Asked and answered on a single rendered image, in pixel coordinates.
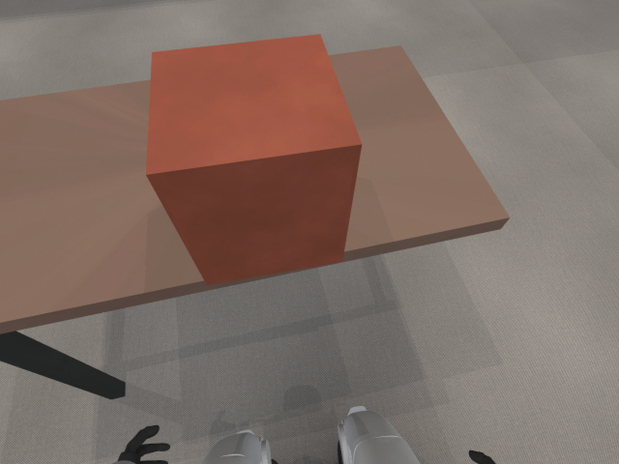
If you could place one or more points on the table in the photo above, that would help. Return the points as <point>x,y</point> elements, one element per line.
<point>83,232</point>

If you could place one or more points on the left robot hand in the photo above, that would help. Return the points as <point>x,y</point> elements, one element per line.
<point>134,449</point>

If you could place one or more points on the robot right thigh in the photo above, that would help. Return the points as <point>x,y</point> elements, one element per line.
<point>367,438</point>

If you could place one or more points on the robot right shin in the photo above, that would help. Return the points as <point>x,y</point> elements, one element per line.
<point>356,409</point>

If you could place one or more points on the carton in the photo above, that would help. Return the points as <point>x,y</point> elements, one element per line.
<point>254,155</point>

